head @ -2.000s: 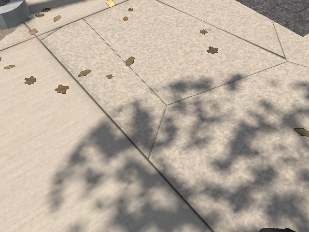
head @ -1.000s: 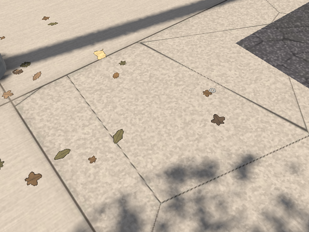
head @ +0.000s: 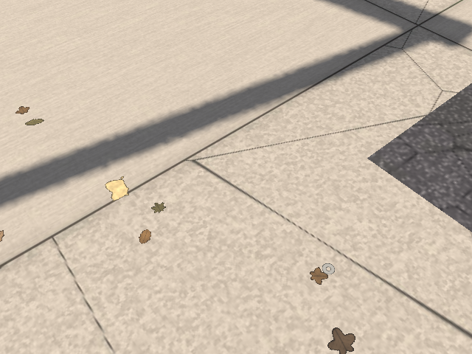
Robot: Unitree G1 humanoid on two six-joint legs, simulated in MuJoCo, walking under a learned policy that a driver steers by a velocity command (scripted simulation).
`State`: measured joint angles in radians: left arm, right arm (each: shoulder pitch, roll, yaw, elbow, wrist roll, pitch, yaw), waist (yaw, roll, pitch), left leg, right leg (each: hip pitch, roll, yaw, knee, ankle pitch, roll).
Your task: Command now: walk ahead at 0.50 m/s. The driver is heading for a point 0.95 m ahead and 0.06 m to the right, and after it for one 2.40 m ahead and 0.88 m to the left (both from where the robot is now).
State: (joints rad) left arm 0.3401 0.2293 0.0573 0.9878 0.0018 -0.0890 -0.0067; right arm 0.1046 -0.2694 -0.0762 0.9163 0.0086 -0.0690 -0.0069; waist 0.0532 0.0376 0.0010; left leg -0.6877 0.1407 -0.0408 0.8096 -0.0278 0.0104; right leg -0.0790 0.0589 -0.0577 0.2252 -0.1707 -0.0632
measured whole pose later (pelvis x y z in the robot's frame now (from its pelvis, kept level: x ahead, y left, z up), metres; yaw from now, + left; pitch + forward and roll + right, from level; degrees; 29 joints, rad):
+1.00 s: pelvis +0.57 +0.01 +0.00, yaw +0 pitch +1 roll -1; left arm 0.27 0.23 0.06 0.97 0.01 -0.09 -0.03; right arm 0.18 -0.28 -0.07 0.94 0.02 -0.08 -0.01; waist 0.03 0.04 0.02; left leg -0.60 0.12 -0.03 1.06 -0.25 0.03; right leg -0.20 0.05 -0.06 0.33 -0.15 -0.07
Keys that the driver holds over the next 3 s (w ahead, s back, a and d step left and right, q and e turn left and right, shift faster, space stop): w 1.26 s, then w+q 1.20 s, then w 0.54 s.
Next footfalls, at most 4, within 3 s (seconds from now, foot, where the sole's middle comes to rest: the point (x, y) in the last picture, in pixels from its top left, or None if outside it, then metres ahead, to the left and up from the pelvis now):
0.22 left None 0.31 0.16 -0.79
0.78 right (291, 313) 0.63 -0.08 -0.79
1.32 left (217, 225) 0.94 0.16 -0.79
1.82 right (271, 162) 1.24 -0.02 -0.79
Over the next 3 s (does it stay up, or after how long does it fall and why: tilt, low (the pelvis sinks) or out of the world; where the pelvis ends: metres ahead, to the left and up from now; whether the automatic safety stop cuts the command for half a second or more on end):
stays up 1.63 0.38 -0.01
